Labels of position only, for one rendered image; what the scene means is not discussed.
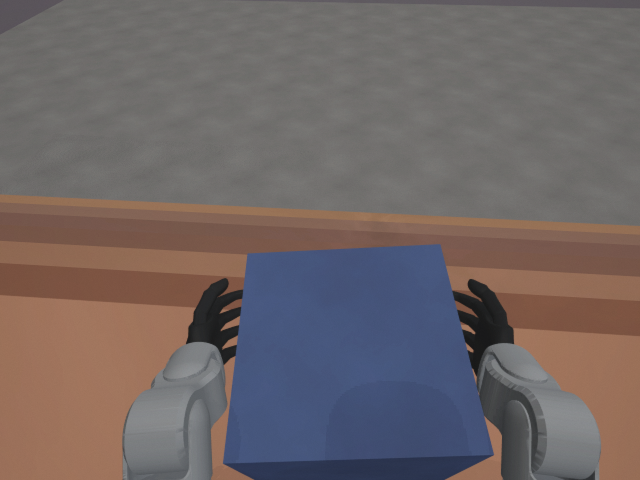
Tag robot left hand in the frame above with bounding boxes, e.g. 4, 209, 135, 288
186, 278, 243, 365

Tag carton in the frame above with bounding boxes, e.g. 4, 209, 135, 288
223, 244, 494, 480

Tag robot right forearm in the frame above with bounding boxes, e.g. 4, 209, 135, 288
476, 343, 601, 480

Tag robot right hand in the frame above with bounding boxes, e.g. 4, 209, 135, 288
452, 279, 514, 376

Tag robot left forearm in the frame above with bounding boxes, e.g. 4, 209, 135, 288
122, 342, 227, 480

